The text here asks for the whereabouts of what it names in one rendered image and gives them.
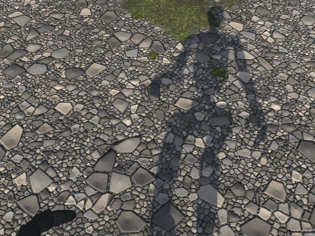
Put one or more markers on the robot left hand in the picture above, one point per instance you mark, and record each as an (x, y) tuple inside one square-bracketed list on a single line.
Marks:
[(46, 220)]

